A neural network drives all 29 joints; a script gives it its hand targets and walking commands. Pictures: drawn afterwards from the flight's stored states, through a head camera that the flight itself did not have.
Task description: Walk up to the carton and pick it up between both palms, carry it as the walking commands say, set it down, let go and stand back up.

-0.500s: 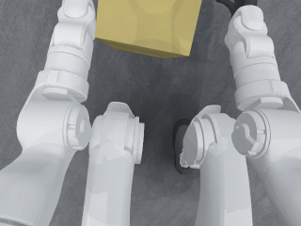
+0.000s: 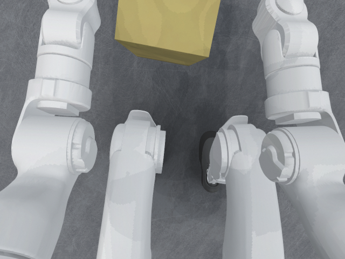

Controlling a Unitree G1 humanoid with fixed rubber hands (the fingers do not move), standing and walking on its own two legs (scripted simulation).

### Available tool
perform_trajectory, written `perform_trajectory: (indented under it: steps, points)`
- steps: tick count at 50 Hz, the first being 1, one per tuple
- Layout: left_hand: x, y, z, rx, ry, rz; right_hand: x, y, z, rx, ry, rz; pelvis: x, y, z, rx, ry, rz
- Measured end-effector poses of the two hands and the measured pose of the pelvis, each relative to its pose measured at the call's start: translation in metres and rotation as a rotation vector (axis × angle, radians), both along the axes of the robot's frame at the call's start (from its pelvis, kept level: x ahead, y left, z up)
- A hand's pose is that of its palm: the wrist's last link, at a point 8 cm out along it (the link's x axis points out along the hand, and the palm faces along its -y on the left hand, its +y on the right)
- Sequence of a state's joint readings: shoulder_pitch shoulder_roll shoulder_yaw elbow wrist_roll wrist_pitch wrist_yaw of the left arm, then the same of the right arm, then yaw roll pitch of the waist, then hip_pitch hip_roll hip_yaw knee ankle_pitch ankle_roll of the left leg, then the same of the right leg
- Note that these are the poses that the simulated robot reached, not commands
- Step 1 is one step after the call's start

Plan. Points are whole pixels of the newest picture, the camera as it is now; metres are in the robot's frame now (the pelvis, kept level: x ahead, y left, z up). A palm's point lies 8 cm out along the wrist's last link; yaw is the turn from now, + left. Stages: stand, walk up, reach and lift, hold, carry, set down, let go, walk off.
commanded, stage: set down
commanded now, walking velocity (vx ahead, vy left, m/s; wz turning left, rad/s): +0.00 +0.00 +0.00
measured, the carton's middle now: (169, 16) +0.53 +0.07 -0.27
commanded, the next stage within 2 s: let go in 0.90 s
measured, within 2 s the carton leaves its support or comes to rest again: neither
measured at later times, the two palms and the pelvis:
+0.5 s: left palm out of the picture +0.55 +0.22 +0.01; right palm out of the picture +0.56 -0.09 +0.02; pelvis -0.01 +0.00 +0.12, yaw +1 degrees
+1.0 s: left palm out of the picture +0.55 +0.22 +0.13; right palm out of the picture +0.55 -0.10 +0.13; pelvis +0.01 +0.01 +0.23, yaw +2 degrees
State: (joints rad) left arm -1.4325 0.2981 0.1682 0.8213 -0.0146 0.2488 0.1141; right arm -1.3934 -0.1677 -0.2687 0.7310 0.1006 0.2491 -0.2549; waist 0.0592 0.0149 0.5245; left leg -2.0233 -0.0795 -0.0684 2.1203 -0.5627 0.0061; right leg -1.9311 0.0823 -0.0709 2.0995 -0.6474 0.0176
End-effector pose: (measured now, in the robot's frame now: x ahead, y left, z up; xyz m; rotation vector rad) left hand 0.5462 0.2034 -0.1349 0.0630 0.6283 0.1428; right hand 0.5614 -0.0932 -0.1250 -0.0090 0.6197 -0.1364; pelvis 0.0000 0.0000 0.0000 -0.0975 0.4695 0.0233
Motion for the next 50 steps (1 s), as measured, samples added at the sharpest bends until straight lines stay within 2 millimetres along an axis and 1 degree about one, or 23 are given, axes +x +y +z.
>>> perform_trajectory:
  steps: [2,8,19,30,38,43,46,50]
  points:
    - [-0.002,0.001,0.012,0.001,0.009,0.003,0.001,-0.003,0.015,-0.007,-0.015,-0.006,-0.002,0.0,0.009,0.002,-0.004,0.002]
    - [-0.007,0.007,0.047,0.01,0.02,0.011,-0.001,-0.013,0.049,-0.037,-0.001,-0.013,-0.007,0.0,0.04,0.008,-0.005,0.007]
    - [-0.002,0.014,0.115,0.012,0.003,0.015,-0.003,-0.003,0.108,-0.022,0.0,0.001,-0.012,0.002,0.091,0.014,-0.008,0.012]
    - [-0.001,0.02,0.176,0.009,0.009,0.017,0.006,-0.003,0.178,-0.03,-0.015,0.007,-0.004,0.006,0.146,0.01,-0.034,0.021]
    - [-0.001,0.023,0.227,0.021,0.004,0.015,0.0,-0.011,0.222,-0.031,0.003,0.005,0.004,0.008,0.191,0.01,-0.063,0.029]
    - [0.001,0.022,0.259,0.025,-0.019,0.005,-0.001,-0.01,0.25,-0.013,-0.009,0.012,0.007,0.007,0.216,0.017,-0.076,0.03]
    - [0.003,0.019,0.268,0.015,-0.027,-0.013,-0.002,-0.008,0.257,-0.026,-0.009,0.027,0.008,0.007,0.225,0.016,-0.054,0.028]
    - [0.0,0.015,0.262,0.003,0.01,-0.031,-0.008,-0.005,0.253,-0.064,0.019,0.054,0.01,0.008,0.235,0.015,-0.027,0.026]
